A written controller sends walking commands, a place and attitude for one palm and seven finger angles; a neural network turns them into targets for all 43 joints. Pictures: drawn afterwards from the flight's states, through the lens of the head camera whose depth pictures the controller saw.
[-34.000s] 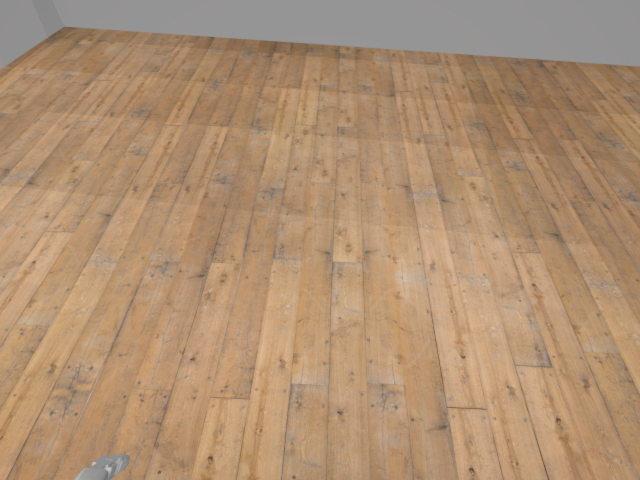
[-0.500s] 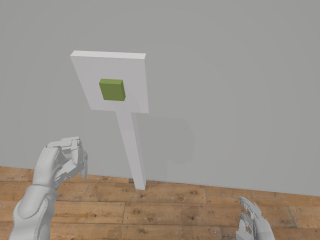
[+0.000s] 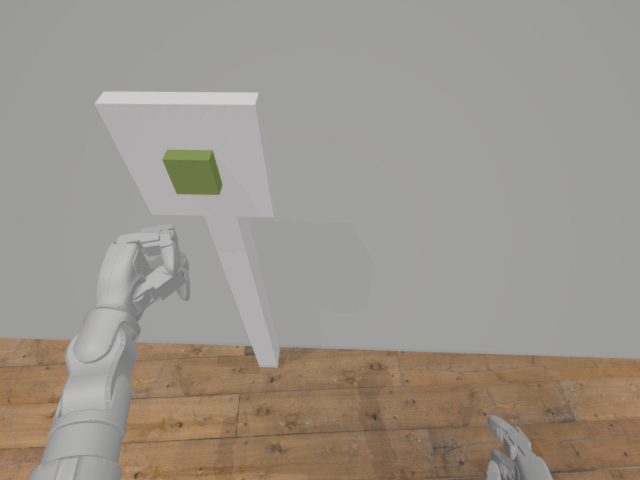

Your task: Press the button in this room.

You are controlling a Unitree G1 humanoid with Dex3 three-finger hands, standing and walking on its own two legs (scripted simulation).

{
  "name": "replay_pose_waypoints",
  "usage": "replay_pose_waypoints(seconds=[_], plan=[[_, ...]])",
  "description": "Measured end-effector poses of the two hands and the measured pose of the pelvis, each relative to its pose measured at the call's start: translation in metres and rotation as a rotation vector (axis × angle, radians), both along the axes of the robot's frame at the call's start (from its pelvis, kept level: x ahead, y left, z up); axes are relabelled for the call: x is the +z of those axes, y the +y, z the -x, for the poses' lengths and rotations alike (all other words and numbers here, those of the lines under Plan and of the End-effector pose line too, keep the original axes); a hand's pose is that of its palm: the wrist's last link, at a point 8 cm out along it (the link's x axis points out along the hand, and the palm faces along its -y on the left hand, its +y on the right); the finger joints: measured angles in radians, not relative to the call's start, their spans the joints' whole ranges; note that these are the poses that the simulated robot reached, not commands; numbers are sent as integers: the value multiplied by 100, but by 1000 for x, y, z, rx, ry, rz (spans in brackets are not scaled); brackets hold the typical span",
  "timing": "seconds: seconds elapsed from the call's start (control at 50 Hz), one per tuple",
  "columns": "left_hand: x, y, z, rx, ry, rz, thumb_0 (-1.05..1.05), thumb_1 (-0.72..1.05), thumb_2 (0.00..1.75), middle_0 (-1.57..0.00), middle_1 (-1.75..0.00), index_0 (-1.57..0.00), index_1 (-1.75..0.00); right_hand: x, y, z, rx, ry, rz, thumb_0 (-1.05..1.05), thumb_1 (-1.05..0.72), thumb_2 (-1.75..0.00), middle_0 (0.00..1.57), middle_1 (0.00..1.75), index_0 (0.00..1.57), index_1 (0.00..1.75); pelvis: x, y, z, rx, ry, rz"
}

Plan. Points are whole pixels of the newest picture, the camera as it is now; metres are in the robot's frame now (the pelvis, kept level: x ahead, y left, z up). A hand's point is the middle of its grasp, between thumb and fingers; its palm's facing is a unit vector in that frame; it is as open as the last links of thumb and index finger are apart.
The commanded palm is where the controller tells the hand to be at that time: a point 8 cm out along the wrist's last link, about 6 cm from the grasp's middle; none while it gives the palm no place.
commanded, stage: aim a knuckle at the button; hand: left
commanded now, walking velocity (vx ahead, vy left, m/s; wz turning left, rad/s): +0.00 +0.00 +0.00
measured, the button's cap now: (194, 171) +0.51 +0.22 +0.10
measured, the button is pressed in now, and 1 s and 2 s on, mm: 0 0 7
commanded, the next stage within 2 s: press the button with the knuckle in 1.24 s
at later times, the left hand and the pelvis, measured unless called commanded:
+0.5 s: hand (206, 229) +0.41 +0.18 +0.08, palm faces +0.01 -1.00 -0.02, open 3.1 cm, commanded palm +0.39 +0.23 +0.07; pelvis +0.00 +0.01 -0.01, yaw -1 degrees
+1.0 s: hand (208, 228) +0.42 +0.18 +0.07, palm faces +0.01 -1.00 -0.01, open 3.2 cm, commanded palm +0.39 +0.23 +0.07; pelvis +0.00 +0.02 -0.01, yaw -1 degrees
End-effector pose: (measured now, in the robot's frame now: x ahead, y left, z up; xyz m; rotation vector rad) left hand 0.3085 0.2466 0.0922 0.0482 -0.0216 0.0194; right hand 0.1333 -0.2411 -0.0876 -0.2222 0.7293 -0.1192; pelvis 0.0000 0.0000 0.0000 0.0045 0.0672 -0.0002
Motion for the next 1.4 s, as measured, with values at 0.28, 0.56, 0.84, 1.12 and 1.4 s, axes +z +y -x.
replay_pose_waypoints(seconds=[0.28, 0.56, 0.84, 1.12, 1.4], plan=[[-9, -2, -49, 2, 19, 14, 2, 90, 90, -130, -150, -130, -150, -11, -4, 22, -46, 122, 7, 2, -91, -90, 20, 30, 20, 30, -3, 3, -1, -7, 38, 2], [-13, -11, -90, -15, 11, 24, 2, 90, 90, -130, -150, -130, -150, -23, -3, 57, -101, 263, 10, 1, -91, -90, 20, 30, 20, 30, -7, 11, -3, -18, 89, 5], [-19, -7, -92, -6, 3, 30, 2, 90, 90, -130, -150, -130, -150, -28, 5, 76, -130, 331, -7, 1, -91, -90, 20, 30, 20, 30, -8, 17, -4, -30, 106, 8], [-18, -7, -93, -4, 3, 33, 2, 90, 90, -130, -150, -130, -150, -24, 6, 51, -100, 270, 3, 1, -91, -90, 20, 30, 20, 30, -9, 17, -3, -22, 104, 10], [-21, -7, -80, 2, 10, 26, 2, 90, 90, -130, -150, -130, -150, -24, 5, 45, -88, 258, -3, 1, -91, -90, 20, 30, 20, 30, -9, 15, -3, -16, 95, 11]])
